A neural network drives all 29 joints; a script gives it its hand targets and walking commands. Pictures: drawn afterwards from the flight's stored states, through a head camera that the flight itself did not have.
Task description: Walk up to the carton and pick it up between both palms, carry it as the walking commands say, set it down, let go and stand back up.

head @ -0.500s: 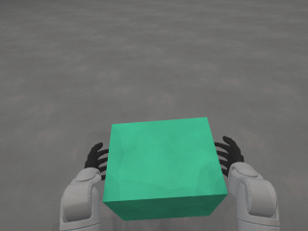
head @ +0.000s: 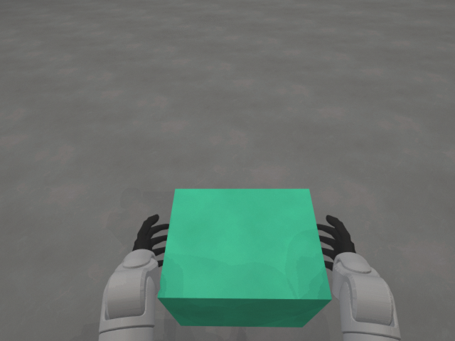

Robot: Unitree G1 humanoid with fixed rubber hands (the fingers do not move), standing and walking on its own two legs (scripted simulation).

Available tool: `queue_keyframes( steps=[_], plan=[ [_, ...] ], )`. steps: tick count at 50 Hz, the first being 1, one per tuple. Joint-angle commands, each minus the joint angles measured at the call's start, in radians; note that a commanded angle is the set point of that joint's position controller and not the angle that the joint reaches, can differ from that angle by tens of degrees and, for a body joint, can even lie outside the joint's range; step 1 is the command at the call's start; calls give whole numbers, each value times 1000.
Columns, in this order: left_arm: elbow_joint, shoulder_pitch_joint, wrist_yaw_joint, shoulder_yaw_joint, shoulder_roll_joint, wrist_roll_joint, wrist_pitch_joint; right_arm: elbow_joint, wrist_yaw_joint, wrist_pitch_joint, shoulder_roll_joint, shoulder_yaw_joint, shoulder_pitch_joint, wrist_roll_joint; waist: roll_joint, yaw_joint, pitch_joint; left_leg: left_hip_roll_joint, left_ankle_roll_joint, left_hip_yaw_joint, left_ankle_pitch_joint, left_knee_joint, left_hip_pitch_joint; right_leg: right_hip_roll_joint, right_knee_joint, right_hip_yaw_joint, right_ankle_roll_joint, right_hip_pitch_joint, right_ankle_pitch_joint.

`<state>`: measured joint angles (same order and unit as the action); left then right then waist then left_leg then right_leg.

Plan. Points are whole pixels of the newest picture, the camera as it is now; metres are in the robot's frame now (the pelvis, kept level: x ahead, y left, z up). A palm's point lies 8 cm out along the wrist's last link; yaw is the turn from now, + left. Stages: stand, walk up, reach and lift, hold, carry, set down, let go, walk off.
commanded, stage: carry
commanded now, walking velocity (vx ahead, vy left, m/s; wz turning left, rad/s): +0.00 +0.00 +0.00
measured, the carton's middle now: (241, 261) +0.31 -0.01 -0.03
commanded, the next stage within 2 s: none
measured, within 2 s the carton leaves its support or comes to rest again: neither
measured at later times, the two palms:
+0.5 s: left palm (174, 277) +0.24 +0.10 +0.06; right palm (382, 269) +0.24 -0.23 +0.05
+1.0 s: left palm (187, 256) +0.28 +0.08 +0.06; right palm (383, 249) +0.28 -0.25 +0.04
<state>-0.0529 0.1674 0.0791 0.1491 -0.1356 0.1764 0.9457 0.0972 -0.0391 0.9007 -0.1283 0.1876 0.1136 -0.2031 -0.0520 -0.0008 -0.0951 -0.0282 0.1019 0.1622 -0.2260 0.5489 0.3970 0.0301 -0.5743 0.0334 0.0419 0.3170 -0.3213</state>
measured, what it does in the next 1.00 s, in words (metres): shifts its weight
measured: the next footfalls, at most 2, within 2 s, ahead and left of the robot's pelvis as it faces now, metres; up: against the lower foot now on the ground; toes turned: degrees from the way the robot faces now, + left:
none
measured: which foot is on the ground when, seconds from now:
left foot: down 0.00-1.00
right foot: down 0.00-1.00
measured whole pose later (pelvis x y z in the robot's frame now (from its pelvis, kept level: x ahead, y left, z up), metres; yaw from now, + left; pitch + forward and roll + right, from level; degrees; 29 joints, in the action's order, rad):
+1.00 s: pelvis +0.01 -0.08 +0.00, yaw +2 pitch +3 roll +1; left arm -0.05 0.15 0.07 0.16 -0.13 0.17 0.87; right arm 0.05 -0.08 0.86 -0.13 0.17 0.13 -0.17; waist -0.02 0.00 -0.10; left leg 0.06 -0.02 0.08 -0.22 0.57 0.40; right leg -0.06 -0.59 -0.04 -0.08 0.31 -0.34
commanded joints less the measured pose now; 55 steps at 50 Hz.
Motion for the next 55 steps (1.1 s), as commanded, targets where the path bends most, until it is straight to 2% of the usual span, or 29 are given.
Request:
queue_keyframes(
  steps=[1,3,4,7,8,10,11,12,16,18,19,21,23,26,32,34,35,36,38,39,41,42,43,44,46,48,50,54,55],
  plan=[
    [-389,455,-242,-706,-780,-426,-29,424,216,15,-770,-787,578,481,62,-6,-314,207,-44,-260,-86,-199,-210,51,49,3,-79,-8,56],
    [-225,427,-241,-603,-754,-339,-23,223,221,33,-769,-715,544,418,139,-4,-259,185,-37,-232,-233,-209,-128,50,82,15,-104,-11,4],
    [-318,469,-240,-653,-767,-376,-17,287,219,43,-786,-759,558,446,131,-3,-258,160,-37,-206,-196,-165,-133,77,122,50,-114,10,3],
    [-167,379,-246,-588,-696,-298,-5,114,220,60,-717,-669,437,357,169,-13,-259,117,-60,-163,-91,-73,-174,111,198,117,-121,83,-89],
    [-91,367,-250,-524,-659,-246,-30,6,225,41,-710,-612,424,316,156,-13,-241,111,-59,-165,-68,-79,-189,102,198,100,-112,106,-88],
    [-297,477,-253,-663,-727,-366,-6,211,223,58,-767,-726,507,407,90,-12,-208,130,-51,-165,-21,-88,-169,102,169,99,-109,106,14],
    [-219,512,-258,-625,-737,-344,-9,68,225,59,-788,-656,475,365,63,-12,-201,137,-61,-162,6,-88,-193,101,171,85,-112,116,26],
    [-293,513,-260,-689,-763,-393,12,221,228,66,-802,-724,562,441,3,-12,-194,138,-63,-164,-33,-106,-188,79,150,75,-108,133,5],
    [-121,516,-260,-617,-728,-319,18,-50,228,66,-778,-575,435,319,-85,-9,-156,168,-60,-202,-180,-178,-133,38,118,41,-105,126,-34],
    [-21,457,-264,-532,-672,-264,-13,-126,228,38,-738,-536,417,265,43,-8,-148,157,-58,-166,-114,-112,-112,70,169,81,-97,110,0],
    [-129,548,-271,-618,-750,-328,-18,-25,231,33,-814,-599,489,322,17,-9,-147,138,-67,-166,-102,-119,-127,73,180,92,-108,126,-69],
    [-121,539,-276,-610,-751,-339,-31,29,225,22,-816,-623,554,341,125,-13,-157,129,-74,-152,-24,-75,-149,96,224,119,-97,153,-81],
    [-80,555,-282,-603,-784,-342,-44,39,224,7,-833,-633,607,353,88,-12,-169,140,-76,-161,-6,-74,-173,80,197,92,-95,146,-41],
    [-155,560,-283,-631,-808,-387,-43,180,207,0,-845,-704,670,401,185,-11,-231,130,-78,-158,34,-33,-157,114,231,136,-89,84,40],
    [-28,435,-260,-540,-746,-295,-73,6,210,-21,-760,-611,492,327,76,-3,-314,130,-69,-154,74,-30,-198,91,129,89,-112,1,237],
    [-241,510,-261,-664,-785,-388,-53,193,211,-2,-809,-716,555,422,24,-7,-296,133,-71,-162,124,-41,-185,95,106,86,-110,-9,313],
    [44,439,-265,-499,-722,-249,-91,-107,215,-39,-764,-543,482,282,72,-5,-301,133,-81,-147,105,-24,-180,101,125,97,-100,-1,317],
    [-150,498,-256,-588,-739,-330,-83,59,213,-26,-775,-632,511,357,39,-6,-292,140,-77,-151,180,-38,-203,78,88,71,-109,-2,342],
    [-82,496,-259,-551,-734,-299,-99,-52,214,-51,-762,-553,461,301,-21,-1,-352,146,-68,-150,241,-15,-235,98,78,86,-103,-36,413],
    [-142,489,-259,-577,-736,-325,-108,45,214,-64,-755,-591,491,333,7,-2,-333,146,-68,-149,237,-6,-212,96,74,93,-94,-46,452],
    [-89,457,-257,-550,-722,-293,-116,-32,214,-69,-758,-566,456,304,44,0,-333,150,-66,-155,235,13,-192,108,67,101,-96,-78,553],
    [-315,552,-258,-671,-776,-410,-102,194,210,-54,-802,-684,543,411,66,0,-315,149,-75,-150,217,7,-190,111,77,96,-90,-67,556],
    [-143,473,-260,-601,-768,-345,-92,104,207,-52,-780,-624,536,361,73,-2,-313,142,-69,-149,187,-4,-191,89,77,77,-100,-53,475],
    [-150,465,-259,-590,-734,-332,-102,56,207,-62,-756,-605,474,329,41,-1,-327,154,-68,-145,237,4,-193,98,70,83,-100,-75,524],
    [13,427,-268,-499,-722,-268,-120,-54,205,-81,-736,-545,489,278,127,0,-312,145,-72,-149,169,13,-149,100,89,73,-99,-107,541],
    [-302,482,-268,-698,-786,-429,-67,300,199,-23,-782,-756,568,442,116,-3,-289,139,-76,-143,129,-1,-175,103,118,84,-102,-65,488],
    [-63,401,-265,-568,-738,-304,-74,32,211,-25,-746,-616,492,325,105,-6,-280,153,-75,-139,178,-5,-212,102,91,75,-101,-28,496],
    [-174,454,-266,-628,-752,-360,-63,135,208,-19,-754,-661,491,359,50,-3,-295,157,-72,-144,235,-18,-226,76,94,54,-106,-23,407],
    [-120,457,-270,-590,-739,-326,-71,32,210,-21,-749,-610,470,313,69,-2,-271,162,-72,-141,208,-18,-190,82,101,55,-99,-49,428]
  ],
)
